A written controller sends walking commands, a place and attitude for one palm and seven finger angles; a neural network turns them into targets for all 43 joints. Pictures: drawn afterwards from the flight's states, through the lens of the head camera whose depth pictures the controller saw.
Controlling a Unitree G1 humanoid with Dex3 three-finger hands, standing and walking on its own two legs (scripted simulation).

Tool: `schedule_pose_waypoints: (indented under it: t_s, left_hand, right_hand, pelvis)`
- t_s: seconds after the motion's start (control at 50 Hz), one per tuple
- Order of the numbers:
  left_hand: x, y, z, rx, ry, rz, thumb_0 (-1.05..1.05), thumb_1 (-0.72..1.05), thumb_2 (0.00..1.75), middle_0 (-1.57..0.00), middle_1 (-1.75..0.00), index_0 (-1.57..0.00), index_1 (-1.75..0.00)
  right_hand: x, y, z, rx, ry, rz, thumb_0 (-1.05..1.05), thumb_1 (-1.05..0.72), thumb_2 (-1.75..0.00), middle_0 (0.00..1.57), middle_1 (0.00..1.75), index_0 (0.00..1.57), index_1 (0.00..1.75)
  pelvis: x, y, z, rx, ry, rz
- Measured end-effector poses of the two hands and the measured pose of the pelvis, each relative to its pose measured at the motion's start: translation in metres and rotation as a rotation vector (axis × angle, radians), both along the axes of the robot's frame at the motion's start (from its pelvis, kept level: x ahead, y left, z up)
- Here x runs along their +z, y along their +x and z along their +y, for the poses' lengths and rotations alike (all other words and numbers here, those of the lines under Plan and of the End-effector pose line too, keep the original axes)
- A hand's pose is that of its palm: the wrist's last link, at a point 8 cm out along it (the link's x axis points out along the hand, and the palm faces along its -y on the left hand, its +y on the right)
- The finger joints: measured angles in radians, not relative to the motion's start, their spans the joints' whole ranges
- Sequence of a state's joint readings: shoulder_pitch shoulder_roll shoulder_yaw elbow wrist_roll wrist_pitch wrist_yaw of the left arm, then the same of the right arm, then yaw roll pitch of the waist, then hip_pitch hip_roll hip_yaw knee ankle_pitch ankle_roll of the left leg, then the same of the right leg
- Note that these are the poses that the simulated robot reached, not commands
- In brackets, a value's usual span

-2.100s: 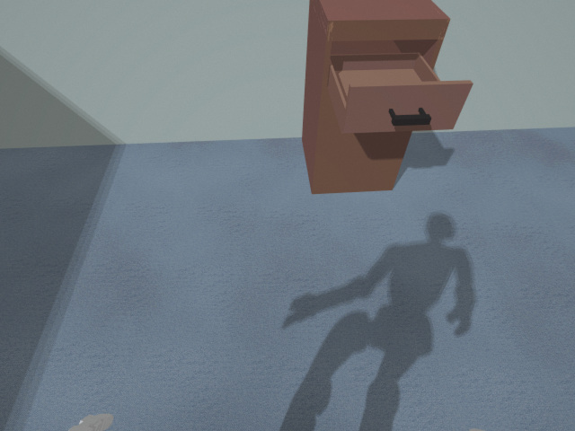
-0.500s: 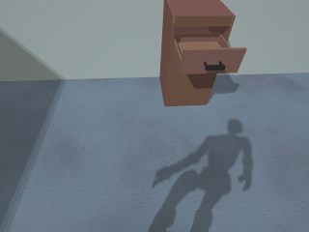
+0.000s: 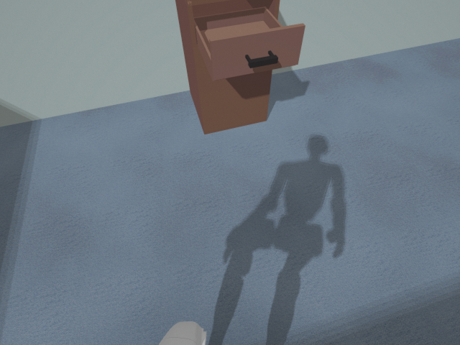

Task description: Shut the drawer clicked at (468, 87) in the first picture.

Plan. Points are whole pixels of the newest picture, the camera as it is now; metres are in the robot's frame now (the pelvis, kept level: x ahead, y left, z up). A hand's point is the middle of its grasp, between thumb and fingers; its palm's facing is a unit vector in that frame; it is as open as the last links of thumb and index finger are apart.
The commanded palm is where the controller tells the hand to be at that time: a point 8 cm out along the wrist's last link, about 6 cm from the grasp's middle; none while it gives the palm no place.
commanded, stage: walk to a spot facing it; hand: left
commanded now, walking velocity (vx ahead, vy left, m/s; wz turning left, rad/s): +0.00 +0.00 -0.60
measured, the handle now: (261, 58) +1.08 -0.02 -0.11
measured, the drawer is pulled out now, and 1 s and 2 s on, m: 0.30 0.30 0.30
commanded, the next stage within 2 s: none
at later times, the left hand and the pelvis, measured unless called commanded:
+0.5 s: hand (124, 331) +0.15 +0.23 -0.16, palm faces -0.24 -0.95 -0.20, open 7.3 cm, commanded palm none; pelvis +0.02 +0.04 +0.01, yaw -18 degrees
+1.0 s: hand (248, 256) +0.32 +0.00 -0.16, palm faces -0.55 -0.81 -0.20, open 7.2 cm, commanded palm none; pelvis +0.13 -0.10 +0.00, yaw -33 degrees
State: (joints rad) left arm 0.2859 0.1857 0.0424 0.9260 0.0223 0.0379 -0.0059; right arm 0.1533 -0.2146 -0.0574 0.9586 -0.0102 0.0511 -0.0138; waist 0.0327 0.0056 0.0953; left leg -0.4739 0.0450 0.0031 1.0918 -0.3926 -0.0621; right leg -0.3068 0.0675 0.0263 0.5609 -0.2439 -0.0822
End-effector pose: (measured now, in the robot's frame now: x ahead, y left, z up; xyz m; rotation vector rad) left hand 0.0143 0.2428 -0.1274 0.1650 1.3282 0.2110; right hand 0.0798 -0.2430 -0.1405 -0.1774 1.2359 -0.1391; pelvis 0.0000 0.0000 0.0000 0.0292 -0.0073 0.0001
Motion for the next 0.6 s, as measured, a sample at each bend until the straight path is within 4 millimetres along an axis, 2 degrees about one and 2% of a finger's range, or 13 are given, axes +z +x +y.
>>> schedule_pose_waypoints:
  t_s: [0.12,0.24,0.3,0.38,0.46,0.54,0.6]
  left_hand:
    - [0.004,0.008,0.006,-0.057,-0.006,0.004,0.01,0.91,0.90,-0.20,-0.30,-0.21,-0.30]
    - [0.000,0.026,0.031,-0.114,-0.003,-0.024,0.01,0.91,0.90,-0.20,-0.30,-0.21,-0.30]
    - [-0.008,0.042,0.047,-0.149,-0.013,-0.041,0.01,0.91,0.90,-0.20,-0.30,-0.21,-0.30]
    - [-0.005,0.077,0.056,-0.221,-0.030,-0.074,0.01,0.91,0.90,-0.20,-0.30,-0.20,-0.30]
    - [0.001,0.121,0.050,-0.297,-0.046,-0.123,0.01,0.91,0.90,-0.20,-0.30,-0.20,-0.30]
    - [0.000,0.164,0.024,-0.391,-0.064,-0.129,0.01,0.92,0.90,-0.19,-0.30,-0.20,-0.30]
    - [-0.003,0.200,-0.010,-0.475,-0.086,-0.127,0.01,0.92,0.90,-0.19,-0.30,-0.20,-0.30]
  right_hand:
    - [0.014,-0.004,-0.003,-0.060,-0.022,-0.053,0.00,-0.90,-0.90,0.20,0.30,0.20,0.30]
    - [0.027,-0.007,0.005,-0.101,-0.059,-0.118,0.00,-0.90,-0.90,0.20,0.30,0.20,0.30]
    - [0.032,-0.016,0.013,-0.127,-0.088,-0.161,0.00,-0.90,-0.90,0.20,0.30,0.20,0.30]
    - [0.043,-0.052,0.023,-0.185,-0.110,-0.131,0.00,-0.90,-0.90,0.20,0.30,0.20,0.30]
    - [0.044,-0.095,0.030,-0.268,-0.113,-0.041,0.00,-0.90,-0.90,0.20,0.30,0.21,0.30]
    - [0.038,-0.136,0.040,-0.376,-0.093,0.055,0.00,-0.90,-0.90,0.20,0.30,0.20,0.30]
    - [0.032,-0.166,0.051,-0.461,-0.062,0.139,0.00,-0.90,-0.90,0.20,0.30,0.20,0.30]
  pelvis:
    - [0.006,-0.005,0.006,-0.072,0.005,0.025]
    - [0.005,-0.009,0.023,-0.144,-0.010,0.040]
    - [0.000,-0.007,0.036,-0.177,-0.030,0.047]
    - [0.007,0.000,0.042,-0.218,-0.044,0.027]
    - [0.012,0.013,0.040,-0.275,-0.049,0.023]
    - [0.010,0.028,0.033,-0.339,-0.048,0.017]
    - [0.007,0.041,0.021,-0.388,-0.045,0.011]
